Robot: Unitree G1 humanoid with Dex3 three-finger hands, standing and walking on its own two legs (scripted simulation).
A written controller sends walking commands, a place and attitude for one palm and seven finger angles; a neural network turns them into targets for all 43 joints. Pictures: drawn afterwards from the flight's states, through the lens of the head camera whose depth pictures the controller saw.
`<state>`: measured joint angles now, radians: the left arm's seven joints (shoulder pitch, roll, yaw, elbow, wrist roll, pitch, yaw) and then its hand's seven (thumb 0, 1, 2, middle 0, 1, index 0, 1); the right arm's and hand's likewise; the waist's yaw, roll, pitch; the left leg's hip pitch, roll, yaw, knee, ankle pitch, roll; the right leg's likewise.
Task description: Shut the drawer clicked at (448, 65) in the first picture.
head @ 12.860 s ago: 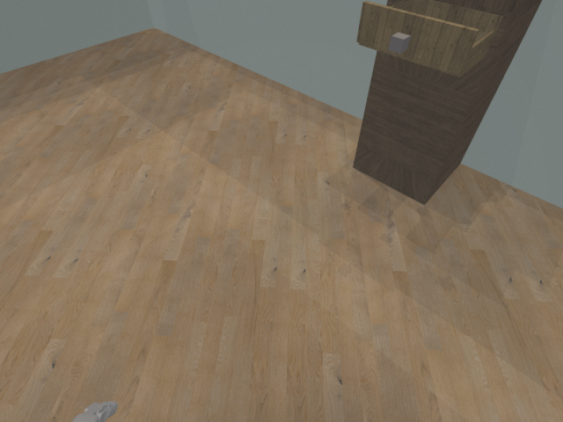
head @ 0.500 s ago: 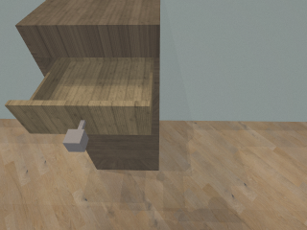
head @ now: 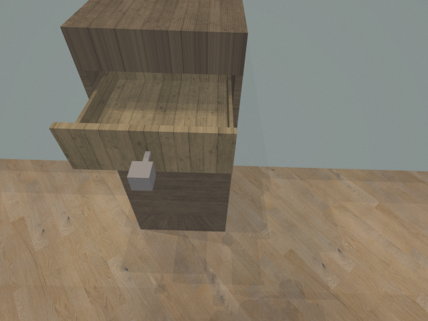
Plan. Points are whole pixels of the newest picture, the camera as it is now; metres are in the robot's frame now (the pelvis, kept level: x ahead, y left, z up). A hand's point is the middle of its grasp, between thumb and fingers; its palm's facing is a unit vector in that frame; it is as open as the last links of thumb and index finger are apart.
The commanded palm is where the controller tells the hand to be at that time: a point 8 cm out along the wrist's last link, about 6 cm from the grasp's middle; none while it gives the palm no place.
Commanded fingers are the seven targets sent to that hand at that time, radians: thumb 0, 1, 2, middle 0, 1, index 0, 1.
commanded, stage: come to a stop and stand still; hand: left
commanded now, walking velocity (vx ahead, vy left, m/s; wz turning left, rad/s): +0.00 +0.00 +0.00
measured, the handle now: (144, 167) +0.40 +0.18 +0.05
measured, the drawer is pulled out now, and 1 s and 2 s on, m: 0.23 0.23 0.23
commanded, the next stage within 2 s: look again from close up in 1.54 s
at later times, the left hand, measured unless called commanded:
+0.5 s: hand out of the picture -0.09 +0.15 -0.19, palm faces +0.08 -0.99 -0.13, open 7.4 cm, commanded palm none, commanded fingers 0.00 0.90 0.90 -0.20 -0.30 -0.20 -0.30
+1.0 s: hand out of the picture -0.08 +0.19 -0.17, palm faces -0.02 -0.98 -0.19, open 7.4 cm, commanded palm none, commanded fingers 0.00 0.90 0.90 -0.20 -0.30 -0.20 -0.30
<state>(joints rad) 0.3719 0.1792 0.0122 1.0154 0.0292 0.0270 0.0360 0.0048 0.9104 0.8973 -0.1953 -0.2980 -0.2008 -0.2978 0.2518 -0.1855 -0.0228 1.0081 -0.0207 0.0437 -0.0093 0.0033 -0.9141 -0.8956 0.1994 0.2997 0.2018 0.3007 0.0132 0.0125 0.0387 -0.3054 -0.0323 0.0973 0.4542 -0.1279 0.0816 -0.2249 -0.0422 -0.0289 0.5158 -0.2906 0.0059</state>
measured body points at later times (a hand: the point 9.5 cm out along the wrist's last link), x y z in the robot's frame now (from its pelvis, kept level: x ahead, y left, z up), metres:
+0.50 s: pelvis -0.04 +0.00 +0.00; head -0.05 +0.02 +0.45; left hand -0.09 +0.20 -0.17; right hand -0.04 -0.22 -0.16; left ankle +0.02 +0.07 -0.72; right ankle +0.02 -0.15 -0.73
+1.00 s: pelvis -0.07 +0.02 +0.01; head -0.06 +0.02 +0.46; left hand -0.08 +0.24 -0.16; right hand -0.09 -0.20 -0.15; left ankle +0.00 +0.08 -0.74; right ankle -0.10 -0.12 -0.74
